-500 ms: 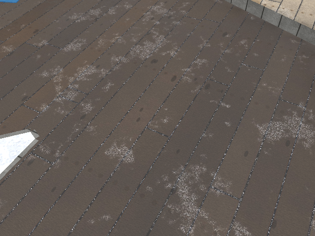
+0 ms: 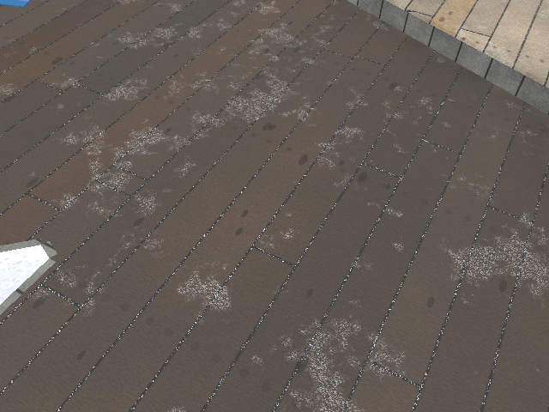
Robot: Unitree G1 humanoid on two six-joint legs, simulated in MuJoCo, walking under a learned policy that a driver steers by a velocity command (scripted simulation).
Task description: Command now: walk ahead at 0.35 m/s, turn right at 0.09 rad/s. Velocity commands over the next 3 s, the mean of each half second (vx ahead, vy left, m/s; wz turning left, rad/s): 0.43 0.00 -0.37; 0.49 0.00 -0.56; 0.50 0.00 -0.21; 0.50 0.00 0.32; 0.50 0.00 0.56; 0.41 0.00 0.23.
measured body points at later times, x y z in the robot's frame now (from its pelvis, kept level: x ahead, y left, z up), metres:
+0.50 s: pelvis +0.23 -0.02 -0.02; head +0.26 -0.02 +0.43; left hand +0.49 +0.16 -0.11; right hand +0.11 -0.26 -0.16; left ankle +0.01 +0.11 -0.69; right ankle +0.33 -0.11 -0.73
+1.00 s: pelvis +0.51 -0.06 +0.00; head +0.53 -0.08 +0.45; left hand +0.66 +0.19 -0.13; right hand +0.59 -0.38 -0.08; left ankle +0.66 -0.01 -0.73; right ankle +0.33 -0.10 -0.71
